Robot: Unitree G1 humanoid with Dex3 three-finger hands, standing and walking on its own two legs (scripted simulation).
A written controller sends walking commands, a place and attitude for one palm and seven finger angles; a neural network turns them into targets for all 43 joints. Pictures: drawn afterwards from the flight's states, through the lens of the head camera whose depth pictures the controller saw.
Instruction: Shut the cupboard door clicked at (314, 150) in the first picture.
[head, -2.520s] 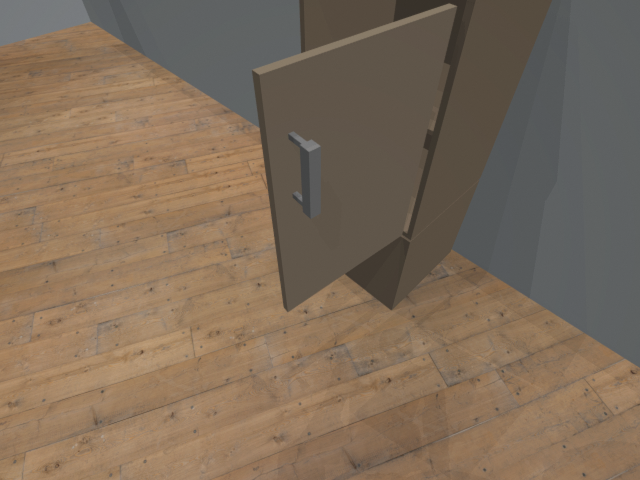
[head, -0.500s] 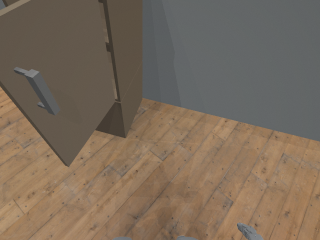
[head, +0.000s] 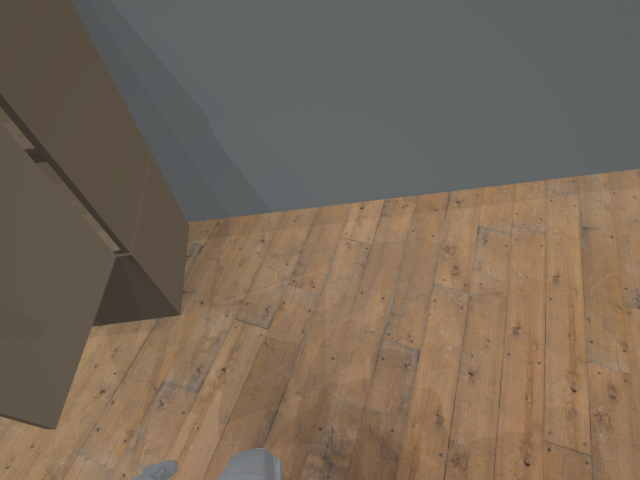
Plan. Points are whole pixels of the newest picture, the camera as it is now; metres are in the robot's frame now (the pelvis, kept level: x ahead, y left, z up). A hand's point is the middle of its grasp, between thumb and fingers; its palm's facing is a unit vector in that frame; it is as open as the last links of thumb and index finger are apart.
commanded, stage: walk to a spot facing it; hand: left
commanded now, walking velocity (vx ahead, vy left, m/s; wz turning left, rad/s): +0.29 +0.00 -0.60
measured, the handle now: out of the picture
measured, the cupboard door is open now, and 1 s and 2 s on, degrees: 84 84 84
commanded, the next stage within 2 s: turn to face it in 1.20 s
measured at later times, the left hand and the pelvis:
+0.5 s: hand (209, 392) +0.25 +0.20 -0.17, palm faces -0.25 -0.95 -0.16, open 7.4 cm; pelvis +0.13 +0.02 +0.01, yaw -18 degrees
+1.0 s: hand (333, 270) +0.47 +0.00 -0.15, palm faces -0.49 -0.83 -0.26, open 7.1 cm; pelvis +0.32 -0.14 +0.01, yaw -32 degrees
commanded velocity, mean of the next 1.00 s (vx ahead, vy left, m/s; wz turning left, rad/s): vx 0.33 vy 0.00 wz -0.46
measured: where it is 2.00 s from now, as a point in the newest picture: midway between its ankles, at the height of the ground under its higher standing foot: (440, 338)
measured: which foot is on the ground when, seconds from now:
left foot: up 0.00-0.24, down 0.26-0.74, up 0.76-1.00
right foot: down 0.00-0.26, up 0.28-0.72, down 0.74-1.00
